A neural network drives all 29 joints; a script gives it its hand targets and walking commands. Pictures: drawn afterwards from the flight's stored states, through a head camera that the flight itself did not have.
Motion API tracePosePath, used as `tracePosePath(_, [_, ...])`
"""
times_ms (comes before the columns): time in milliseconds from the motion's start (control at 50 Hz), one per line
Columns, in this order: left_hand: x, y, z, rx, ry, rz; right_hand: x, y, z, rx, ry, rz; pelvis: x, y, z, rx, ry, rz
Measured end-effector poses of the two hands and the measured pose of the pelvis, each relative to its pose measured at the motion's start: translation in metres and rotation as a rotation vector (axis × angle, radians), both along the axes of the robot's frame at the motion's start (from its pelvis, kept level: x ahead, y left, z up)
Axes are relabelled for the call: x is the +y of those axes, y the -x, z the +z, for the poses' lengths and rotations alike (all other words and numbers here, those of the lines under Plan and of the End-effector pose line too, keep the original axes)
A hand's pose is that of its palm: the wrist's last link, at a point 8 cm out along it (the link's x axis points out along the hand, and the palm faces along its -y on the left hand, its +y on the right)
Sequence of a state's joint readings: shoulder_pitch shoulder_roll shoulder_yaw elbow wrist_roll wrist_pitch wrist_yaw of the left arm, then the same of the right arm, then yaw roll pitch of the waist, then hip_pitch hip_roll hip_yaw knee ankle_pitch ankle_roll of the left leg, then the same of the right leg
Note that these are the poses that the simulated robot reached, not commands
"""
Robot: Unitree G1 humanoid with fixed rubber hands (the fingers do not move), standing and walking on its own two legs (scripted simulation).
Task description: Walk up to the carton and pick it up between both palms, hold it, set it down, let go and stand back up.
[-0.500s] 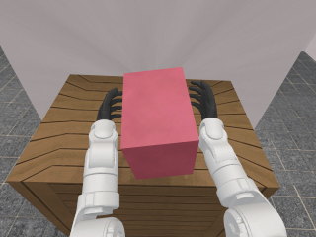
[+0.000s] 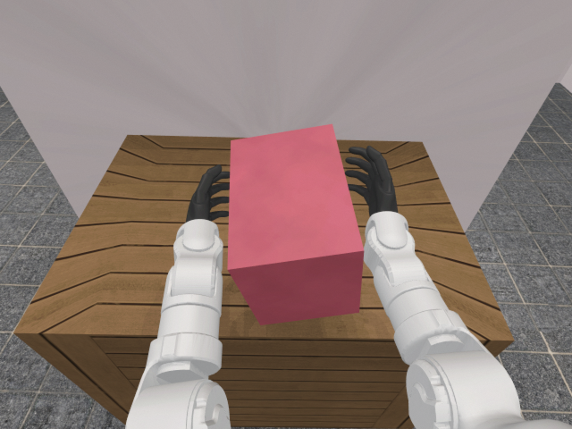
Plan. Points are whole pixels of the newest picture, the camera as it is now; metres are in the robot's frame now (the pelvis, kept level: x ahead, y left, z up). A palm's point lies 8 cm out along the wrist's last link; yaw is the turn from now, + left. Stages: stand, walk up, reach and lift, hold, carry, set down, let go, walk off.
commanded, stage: set down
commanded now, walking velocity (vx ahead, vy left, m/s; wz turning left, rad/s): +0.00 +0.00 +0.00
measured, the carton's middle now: (295, 227) +0.40 -0.01 +0.06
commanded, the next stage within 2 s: none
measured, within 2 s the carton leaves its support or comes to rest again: neither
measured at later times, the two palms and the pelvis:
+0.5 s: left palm (214, 222) +0.40 +0.11 +0.08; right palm (380, 200) +0.40 -0.14 +0.12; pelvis +0.00 +0.00 +0.00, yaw -2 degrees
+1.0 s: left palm (228, 227) +0.42 +0.09 +0.05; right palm (384, 208) +0.41 -0.16 +0.08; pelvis +0.01 -0.01 +0.00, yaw -4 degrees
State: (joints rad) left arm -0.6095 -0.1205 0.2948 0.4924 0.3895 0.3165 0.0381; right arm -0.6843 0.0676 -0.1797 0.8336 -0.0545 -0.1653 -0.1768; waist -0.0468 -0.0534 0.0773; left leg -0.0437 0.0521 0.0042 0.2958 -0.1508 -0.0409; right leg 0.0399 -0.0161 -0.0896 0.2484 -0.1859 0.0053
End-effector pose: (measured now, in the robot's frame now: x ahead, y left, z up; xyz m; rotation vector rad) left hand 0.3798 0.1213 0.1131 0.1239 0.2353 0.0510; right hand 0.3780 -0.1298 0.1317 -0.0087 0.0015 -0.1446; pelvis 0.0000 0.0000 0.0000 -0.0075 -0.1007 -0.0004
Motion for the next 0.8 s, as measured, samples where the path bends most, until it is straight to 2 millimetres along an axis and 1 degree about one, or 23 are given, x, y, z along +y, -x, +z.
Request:
tracePosePath(200, [-0.008, -0.008, -0.010, 0.026, 0.015, -0.007, -0.007, -0.007, -0.004, 0.028, -0.004, -0.009, -0.001, 0.002, 0.001, 0.040, -0.001, -0.011])
tracePosePath(380, [-0.012, -0.016, -0.019, 0.042, 0.038, -0.002, -0.011, -0.016, -0.008, 0.046, 0.000, -0.007, -0.002, 0.000, 0.001, 0.076, -0.004, -0.026])
tracePosePath(640, [-0.013, -0.027, -0.040, 0.067, 0.048, 0.007, -0.012, -0.030, -0.026, 0.077, 0.010, 0.002, -0.002, -0.007, 0.000, 0.137, -0.006, -0.039])
tracePosePath(800, [-0.022, -0.034, -0.048, 0.065, 0.056, -0.007, -0.020, -0.032, -0.034, 0.078, -0.003, -0.016, -0.003, -0.010, 0.000, 0.171, -0.008, -0.057])
